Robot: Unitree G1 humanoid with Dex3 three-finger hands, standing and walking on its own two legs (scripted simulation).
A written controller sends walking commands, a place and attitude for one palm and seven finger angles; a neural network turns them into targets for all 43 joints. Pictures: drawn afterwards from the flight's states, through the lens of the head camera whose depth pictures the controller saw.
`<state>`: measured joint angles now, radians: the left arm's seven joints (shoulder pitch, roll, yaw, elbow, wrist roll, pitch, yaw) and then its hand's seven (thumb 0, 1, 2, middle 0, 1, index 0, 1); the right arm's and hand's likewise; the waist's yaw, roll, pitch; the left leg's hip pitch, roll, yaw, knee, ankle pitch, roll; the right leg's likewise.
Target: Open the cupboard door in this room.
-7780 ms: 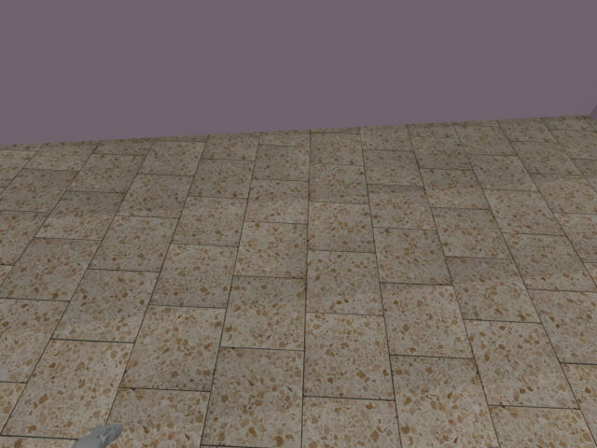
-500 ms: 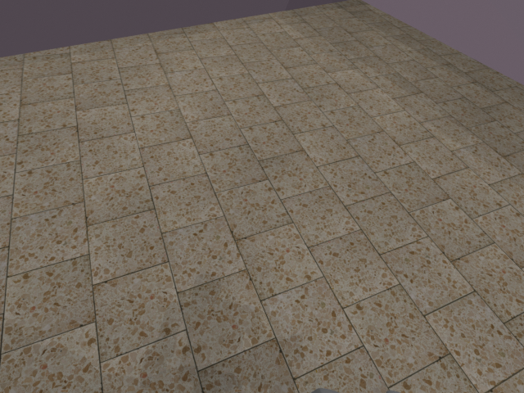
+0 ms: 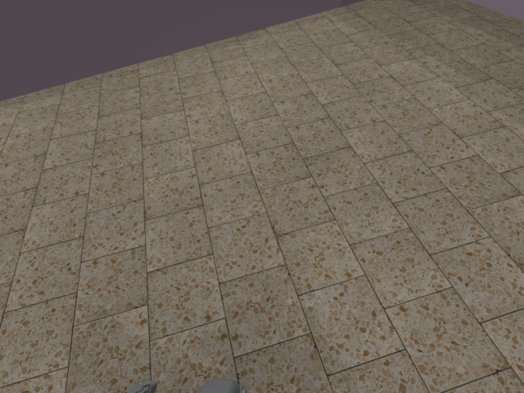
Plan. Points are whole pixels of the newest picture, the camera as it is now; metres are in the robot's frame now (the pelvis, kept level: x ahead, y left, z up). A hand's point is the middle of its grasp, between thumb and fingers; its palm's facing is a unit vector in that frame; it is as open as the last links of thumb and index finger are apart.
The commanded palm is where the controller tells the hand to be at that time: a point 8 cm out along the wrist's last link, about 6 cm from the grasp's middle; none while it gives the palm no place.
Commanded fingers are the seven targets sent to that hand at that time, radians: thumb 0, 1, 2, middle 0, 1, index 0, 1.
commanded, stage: turn or walk to find it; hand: left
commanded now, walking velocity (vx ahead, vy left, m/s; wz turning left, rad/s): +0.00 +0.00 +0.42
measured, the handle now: out of the picture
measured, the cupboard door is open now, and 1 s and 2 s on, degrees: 0 0 0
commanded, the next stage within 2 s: none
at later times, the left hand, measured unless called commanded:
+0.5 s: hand out of the picture -0.06 +0.27 -0.18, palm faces +0.27 -0.93 -0.24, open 7.4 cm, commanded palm none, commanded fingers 0.00 0.90 0.90 -0.20 -0.30 -0.20 -0.30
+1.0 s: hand out of the picture -0.05 +0.19 -0.14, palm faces +0.40 -0.87 -0.29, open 7.4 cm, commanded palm none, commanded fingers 0.00 0.90 0.90 -0.20 -0.30 -0.20 -0.30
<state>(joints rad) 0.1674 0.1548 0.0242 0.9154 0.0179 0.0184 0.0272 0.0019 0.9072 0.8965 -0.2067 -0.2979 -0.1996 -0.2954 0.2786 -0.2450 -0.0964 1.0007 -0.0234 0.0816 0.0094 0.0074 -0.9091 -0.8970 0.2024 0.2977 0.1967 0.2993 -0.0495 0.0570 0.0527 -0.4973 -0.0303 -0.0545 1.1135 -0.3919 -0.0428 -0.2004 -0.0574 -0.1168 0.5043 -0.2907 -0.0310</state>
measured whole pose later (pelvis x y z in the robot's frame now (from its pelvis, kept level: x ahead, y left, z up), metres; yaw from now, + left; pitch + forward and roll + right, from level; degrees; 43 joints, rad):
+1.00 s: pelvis -0.06 -0.02 +0.00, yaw +25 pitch -2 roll +3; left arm 0.19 0.15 0.02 0.92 0.02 0.02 0.02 0.00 0.91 0.90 -0.21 -0.30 -0.20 -0.30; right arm 0.28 -0.25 -0.10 1.00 -0.02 0.08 0.01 0.01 -0.91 -0.90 0.20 0.30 0.20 0.30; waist -0.04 0.06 0.05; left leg -0.51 -0.02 -0.05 1.16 -0.35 -0.05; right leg -0.21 -0.07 -0.15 0.50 -0.27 -0.04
